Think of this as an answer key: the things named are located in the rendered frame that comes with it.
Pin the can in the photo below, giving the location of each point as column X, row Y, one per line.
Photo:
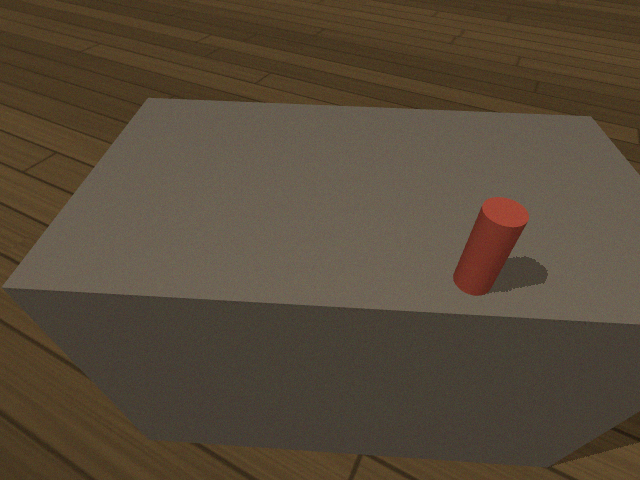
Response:
column 497, row 228

